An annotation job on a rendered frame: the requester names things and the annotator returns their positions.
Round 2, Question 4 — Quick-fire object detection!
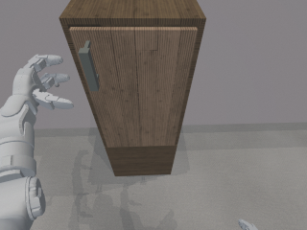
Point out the cupboard door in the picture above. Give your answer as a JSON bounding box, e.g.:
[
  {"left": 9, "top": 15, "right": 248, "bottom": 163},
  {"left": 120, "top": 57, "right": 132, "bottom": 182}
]
[{"left": 68, "top": 27, "right": 198, "bottom": 148}]

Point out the left robot forearm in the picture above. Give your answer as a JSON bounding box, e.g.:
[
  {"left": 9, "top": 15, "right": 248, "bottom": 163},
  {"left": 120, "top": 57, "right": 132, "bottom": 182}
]
[{"left": 0, "top": 94, "right": 38, "bottom": 183}]

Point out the left robot upper arm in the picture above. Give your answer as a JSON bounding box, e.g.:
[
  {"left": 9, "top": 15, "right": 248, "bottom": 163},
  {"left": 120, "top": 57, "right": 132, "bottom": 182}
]
[{"left": 0, "top": 176, "right": 46, "bottom": 230}]

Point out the robot right hand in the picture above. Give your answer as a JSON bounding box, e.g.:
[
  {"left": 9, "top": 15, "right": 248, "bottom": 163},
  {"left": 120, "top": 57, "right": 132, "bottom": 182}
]
[{"left": 238, "top": 218, "right": 258, "bottom": 230}]

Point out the handle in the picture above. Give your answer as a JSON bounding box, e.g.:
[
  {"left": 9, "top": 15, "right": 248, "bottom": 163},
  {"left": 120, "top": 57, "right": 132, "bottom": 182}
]
[{"left": 78, "top": 40, "right": 100, "bottom": 92}]

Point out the robot left hand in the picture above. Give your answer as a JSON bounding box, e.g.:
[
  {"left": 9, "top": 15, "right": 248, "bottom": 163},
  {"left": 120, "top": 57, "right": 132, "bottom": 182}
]
[{"left": 12, "top": 54, "right": 74, "bottom": 110}]

